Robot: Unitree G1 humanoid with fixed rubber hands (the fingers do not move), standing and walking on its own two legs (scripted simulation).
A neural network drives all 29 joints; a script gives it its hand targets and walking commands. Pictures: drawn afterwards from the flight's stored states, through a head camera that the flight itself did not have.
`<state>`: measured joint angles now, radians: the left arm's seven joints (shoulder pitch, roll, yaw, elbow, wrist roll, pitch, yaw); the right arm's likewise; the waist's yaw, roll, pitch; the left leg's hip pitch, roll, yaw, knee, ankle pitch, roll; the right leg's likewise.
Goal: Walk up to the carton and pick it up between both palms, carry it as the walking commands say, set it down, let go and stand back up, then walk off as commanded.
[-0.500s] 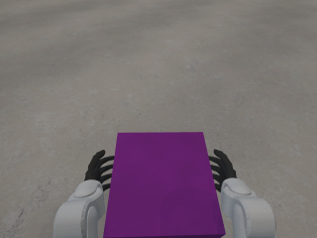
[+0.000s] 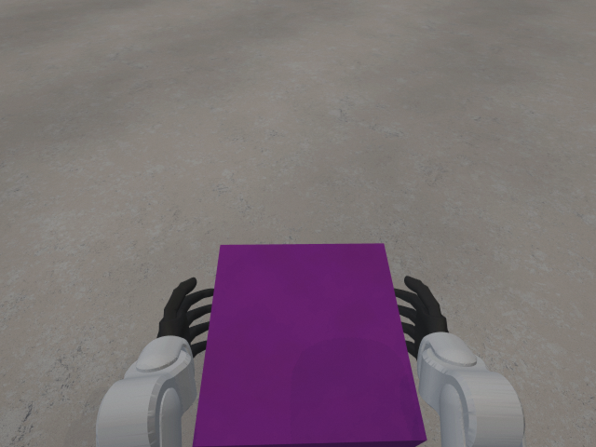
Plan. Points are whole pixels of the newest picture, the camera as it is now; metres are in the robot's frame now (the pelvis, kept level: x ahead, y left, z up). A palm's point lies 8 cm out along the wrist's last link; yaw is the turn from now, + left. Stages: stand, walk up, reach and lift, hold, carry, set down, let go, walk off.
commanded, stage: carry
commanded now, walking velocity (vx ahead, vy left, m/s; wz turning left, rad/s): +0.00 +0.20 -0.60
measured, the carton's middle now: (302, 365) +0.25 +0.01 +0.02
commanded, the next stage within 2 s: none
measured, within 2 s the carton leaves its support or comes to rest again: neither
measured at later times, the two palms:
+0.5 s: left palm (233, 320) +0.28 +0.09 +0.09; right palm (481, 382) +0.21 -0.19 +0.07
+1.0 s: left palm (252, 312) +0.29 +0.07 +0.08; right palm (493, 446) +0.14 -0.18 +0.07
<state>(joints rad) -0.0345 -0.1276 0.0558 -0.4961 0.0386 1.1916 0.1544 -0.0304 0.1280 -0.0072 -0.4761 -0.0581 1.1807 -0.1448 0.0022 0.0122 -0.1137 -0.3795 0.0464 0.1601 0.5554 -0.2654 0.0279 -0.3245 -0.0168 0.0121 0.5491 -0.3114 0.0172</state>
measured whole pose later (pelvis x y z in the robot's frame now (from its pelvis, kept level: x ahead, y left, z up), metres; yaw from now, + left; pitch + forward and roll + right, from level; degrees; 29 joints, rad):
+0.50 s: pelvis +0.00 +0.01 -0.01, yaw -14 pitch +5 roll +2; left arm -0.02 -0.13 0.06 -0.51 0.03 1.15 0.14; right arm -0.02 0.13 0.00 -0.51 -0.06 1.16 -0.15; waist 0.01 0.02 -0.09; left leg -0.39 0.08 0.32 0.72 -0.49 0.03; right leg -0.44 -0.05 0.04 0.68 -0.31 0.00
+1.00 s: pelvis +0.01 +0.07 -0.01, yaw -32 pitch +5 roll +2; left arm 0.01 -0.13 0.05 -0.56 0.02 1.15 0.14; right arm 0.01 0.13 0.02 -0.55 -0.05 1.15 -0.16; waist 0.01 0.00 -0.07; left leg -0.38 0.07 0.16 0.79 -0.54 -0.01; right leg -0.46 -0.02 0.05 0.67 -0.32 0.02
